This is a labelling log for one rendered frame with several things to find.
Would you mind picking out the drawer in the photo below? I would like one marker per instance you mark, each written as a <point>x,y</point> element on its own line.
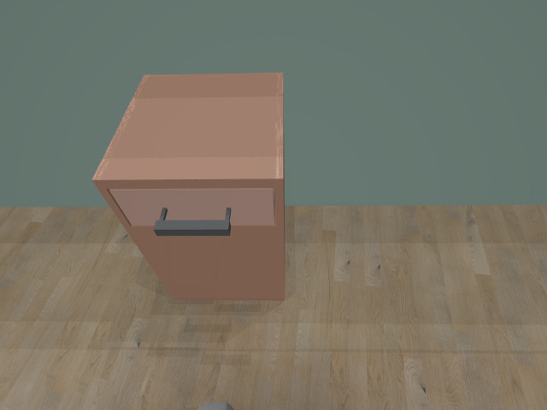
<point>249,206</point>

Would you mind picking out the cabinet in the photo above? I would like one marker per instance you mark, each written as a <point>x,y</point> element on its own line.
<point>205,131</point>

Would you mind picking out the handle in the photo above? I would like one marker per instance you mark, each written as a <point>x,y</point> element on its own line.
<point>192,227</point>

